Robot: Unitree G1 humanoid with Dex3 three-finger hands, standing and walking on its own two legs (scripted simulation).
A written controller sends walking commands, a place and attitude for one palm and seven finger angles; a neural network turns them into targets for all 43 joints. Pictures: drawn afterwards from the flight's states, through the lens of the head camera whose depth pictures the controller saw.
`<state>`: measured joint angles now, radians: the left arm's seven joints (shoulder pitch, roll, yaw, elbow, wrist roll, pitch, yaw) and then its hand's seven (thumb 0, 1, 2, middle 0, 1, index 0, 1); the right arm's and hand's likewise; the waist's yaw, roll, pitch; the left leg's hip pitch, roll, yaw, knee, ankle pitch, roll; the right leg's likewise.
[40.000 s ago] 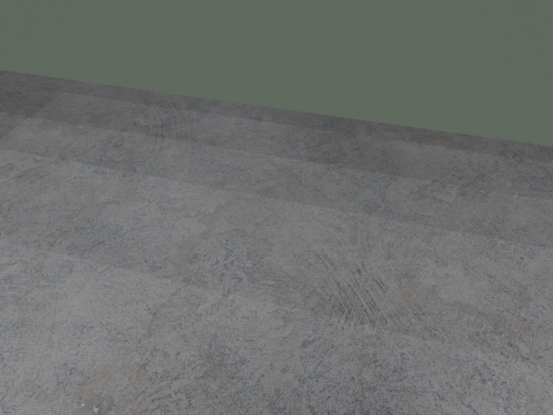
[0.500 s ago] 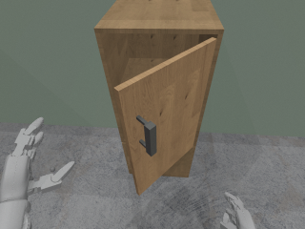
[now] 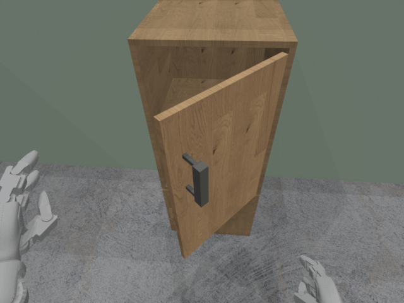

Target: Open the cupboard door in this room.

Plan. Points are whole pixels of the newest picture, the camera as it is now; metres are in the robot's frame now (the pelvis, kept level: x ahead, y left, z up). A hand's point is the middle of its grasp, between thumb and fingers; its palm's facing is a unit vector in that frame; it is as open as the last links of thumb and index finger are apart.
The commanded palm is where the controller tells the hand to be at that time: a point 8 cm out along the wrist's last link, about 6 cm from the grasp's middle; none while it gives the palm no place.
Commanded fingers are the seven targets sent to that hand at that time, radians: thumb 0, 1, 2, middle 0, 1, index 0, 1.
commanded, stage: draw the hand back to the body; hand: left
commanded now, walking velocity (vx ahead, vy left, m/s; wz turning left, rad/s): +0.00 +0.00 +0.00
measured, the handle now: (194, 179) +0.36 +0.07 +0.06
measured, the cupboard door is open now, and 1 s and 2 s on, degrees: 47 47 47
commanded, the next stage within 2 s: step back with the hand held close in 0.08 s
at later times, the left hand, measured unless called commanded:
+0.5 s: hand (51, 229) +0.17 +0.26 +0.14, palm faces +0.32 -0.80 -0.51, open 7.4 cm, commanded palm +0.11 +0.30 +0.17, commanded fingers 0.00 0.90 0.90 -0.20 -0.30 -0.20 -0.30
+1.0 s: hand out of the picture +0.08 +0.28 +0.15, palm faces +0.45 -0.78 -0.44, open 7.4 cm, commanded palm +0.02 +0.32 +0.17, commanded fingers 0.00 0.90 0.90 -0.20 -0.30 -0.20 -0.30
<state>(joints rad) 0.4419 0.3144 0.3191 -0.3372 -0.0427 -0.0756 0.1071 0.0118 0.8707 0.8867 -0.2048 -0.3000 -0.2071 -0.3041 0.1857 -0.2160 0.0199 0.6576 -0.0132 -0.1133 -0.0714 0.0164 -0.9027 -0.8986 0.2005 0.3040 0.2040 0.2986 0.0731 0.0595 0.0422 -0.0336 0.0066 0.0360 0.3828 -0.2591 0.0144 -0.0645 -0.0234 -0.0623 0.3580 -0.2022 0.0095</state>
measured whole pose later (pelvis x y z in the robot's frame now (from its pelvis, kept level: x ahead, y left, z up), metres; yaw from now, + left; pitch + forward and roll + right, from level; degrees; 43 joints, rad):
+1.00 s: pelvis -0.12 +0.02 -0.03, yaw +0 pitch -2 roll -1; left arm 0.51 0.38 0.42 -0.54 -0.01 -0.22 0.15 0.01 0.89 0.90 -0.21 -0.30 -0.21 -0.30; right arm 0.21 -0.22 0.01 0.57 0.00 -0.08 -0.07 0.02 -0.90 -0.90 0.20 0.30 0.21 0.30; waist 0.01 -0.02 0.07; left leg -0.44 -0.01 0.03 0.72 -0.36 0.03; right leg -0.42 -0.04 -0.05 0.58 -0.13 0.02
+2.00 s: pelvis -0.32 -0.01 +0.00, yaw +0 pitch +1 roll +2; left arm 0.52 0.38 0.39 -0.44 -0.01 -0.19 0.14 0.01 0.88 0.90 -0.21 -0.30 -0.21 -0.30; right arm 0.30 -0.21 0.00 0.70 -0.02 -0.12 -0.10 0.02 -0.90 -0.90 0.20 0.30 0.21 0.30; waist 0.02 -0.06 -0.10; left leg -0.38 0.02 0.06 0.80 -0.35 0.01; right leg -0.28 -0.04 -0.06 0.48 -0.23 -0.04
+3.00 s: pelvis -0.36 +0.00 -0.01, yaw +5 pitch -2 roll -1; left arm 0.29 0.21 0.00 0.94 0.01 0.03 0.01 -0.02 0.98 0.89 -0.21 -0.30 -0.21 -0.30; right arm 0.24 -0.21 0.00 0.98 -0.02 0.03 0.00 0.01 -0.91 -0.90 0.20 0.30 0.20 0.30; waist -0.01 -0.01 0.07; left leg -0.27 0.00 -0.01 0.49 -0.19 0.00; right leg -0.21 0.03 0.01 0.48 -0.25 -0.01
